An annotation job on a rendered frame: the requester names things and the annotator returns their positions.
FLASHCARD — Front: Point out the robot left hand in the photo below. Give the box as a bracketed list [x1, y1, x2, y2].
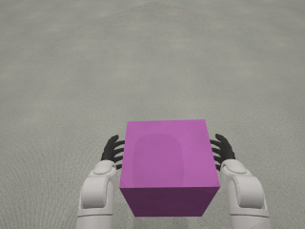
[100, 135, 125, 170]

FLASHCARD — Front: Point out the robot right forearm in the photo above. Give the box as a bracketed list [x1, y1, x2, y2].
[220, 158, 272, 229]

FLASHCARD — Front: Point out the carton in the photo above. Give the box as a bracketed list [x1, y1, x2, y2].
[119, 119, 220, 218]

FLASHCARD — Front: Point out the robot right hand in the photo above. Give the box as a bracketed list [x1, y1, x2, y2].
[210, 134, 235, 172]

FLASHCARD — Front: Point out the robot left forearm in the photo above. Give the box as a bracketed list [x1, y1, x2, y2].
[75, 159, 118, 229]

